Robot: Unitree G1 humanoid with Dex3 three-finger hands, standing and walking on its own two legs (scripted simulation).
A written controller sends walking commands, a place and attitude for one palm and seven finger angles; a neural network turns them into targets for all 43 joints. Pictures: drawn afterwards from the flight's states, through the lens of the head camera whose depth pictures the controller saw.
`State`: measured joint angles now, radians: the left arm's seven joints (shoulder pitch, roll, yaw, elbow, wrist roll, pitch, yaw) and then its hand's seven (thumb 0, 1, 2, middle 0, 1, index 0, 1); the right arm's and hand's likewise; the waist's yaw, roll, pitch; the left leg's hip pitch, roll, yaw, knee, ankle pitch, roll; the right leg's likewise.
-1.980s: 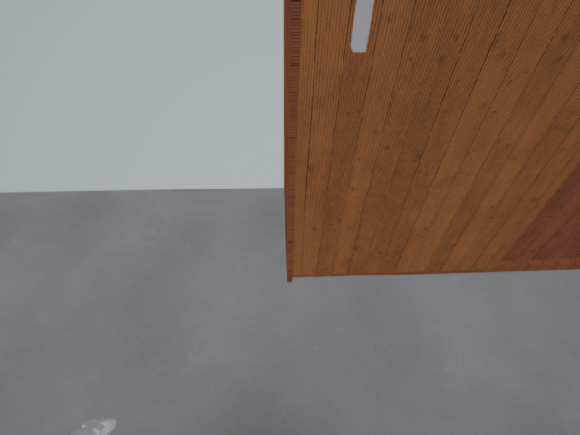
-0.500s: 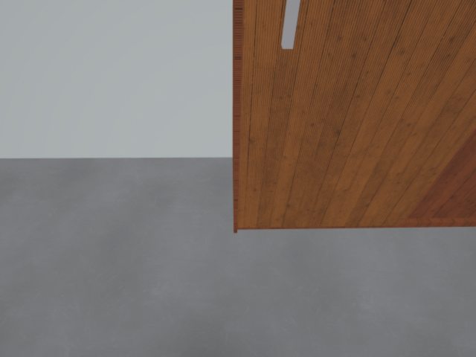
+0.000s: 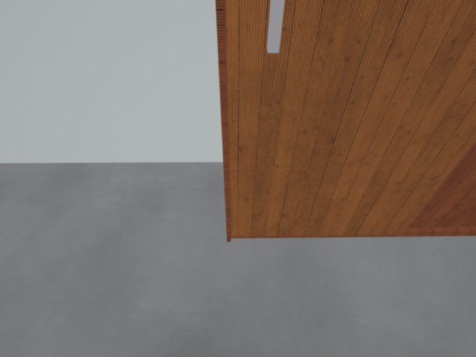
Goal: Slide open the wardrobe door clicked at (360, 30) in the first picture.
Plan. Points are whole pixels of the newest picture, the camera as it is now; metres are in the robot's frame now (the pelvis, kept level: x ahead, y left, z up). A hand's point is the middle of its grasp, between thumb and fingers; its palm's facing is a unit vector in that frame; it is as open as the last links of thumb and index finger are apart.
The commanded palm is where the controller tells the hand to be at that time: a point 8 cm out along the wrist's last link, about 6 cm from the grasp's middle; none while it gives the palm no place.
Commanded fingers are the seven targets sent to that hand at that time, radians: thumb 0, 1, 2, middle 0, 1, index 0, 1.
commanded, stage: take the last steps up to it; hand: left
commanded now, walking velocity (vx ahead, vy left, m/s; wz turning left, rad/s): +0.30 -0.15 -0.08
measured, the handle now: (275, 8) +0.73 -0.03 +0.27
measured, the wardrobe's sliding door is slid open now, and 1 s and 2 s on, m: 0.00 0.00 0.00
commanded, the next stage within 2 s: come to a stop and stand still in 0.56 s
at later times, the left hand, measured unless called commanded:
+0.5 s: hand out of the picture +0.15 +0.15 -0.18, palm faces +0.01 -0.99 -0.14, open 7.4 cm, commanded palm none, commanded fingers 0.00 0.90 0.90 -0.20 -0.30 -0.20 -0.30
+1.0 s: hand (214, 262) +0.36 +0.09 -0.16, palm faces +0.02 -0.97 -0.25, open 7.3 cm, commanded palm none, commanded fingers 0.00 0.90 0.90 -0.20 -0.30 -0.20 -0.30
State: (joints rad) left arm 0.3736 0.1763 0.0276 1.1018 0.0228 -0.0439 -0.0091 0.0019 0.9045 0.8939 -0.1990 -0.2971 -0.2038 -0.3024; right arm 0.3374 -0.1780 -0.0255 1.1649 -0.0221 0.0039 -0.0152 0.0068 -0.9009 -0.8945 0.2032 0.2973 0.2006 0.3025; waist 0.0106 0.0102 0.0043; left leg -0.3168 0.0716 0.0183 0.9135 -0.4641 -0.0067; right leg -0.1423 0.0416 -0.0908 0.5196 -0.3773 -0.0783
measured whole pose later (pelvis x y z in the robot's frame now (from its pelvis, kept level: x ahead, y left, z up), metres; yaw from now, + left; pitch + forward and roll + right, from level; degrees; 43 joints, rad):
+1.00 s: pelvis +0.27 -0.10 +0.00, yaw -1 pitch +0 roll +1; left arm 0.14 0.15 0.04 0.98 0.03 0.00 0.05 -0.01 0.92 0.89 -0.20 -0.30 -0.21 -0.30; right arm 0.17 -0.22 -0.08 1.02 -0.02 0.07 -0.01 0.01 -0.91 -0.90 0.20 0.30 0.20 0.30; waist 0.00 0.02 0.10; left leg -0.50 -0.01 0.03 1.10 -0.45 -0.07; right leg -0.31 -0.10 -0.13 0.54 -0.22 0.00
